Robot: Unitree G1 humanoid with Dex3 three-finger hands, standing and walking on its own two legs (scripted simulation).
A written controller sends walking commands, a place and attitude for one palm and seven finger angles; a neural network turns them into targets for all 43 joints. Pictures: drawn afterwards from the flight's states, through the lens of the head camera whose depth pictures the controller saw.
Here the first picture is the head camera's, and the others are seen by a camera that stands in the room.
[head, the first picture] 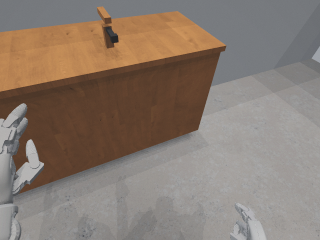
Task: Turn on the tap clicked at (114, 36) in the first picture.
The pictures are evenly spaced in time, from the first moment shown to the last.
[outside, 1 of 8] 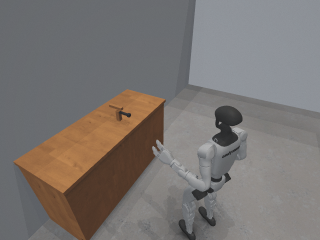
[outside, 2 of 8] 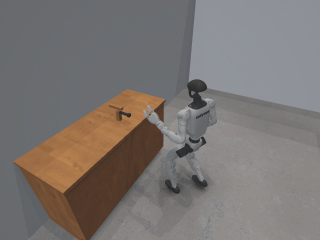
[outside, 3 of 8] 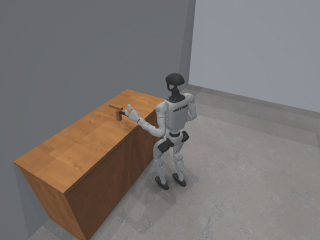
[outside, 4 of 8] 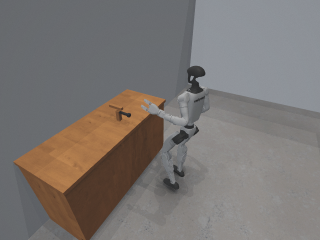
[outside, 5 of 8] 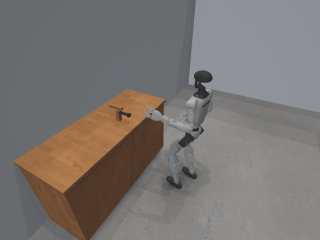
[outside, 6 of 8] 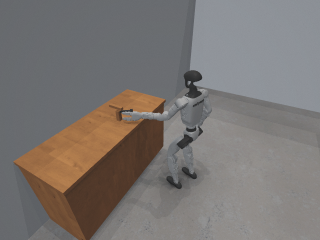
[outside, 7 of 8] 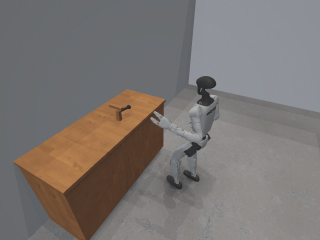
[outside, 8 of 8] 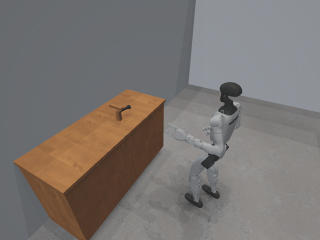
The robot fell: no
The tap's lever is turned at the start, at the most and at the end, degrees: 0 73 73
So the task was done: yes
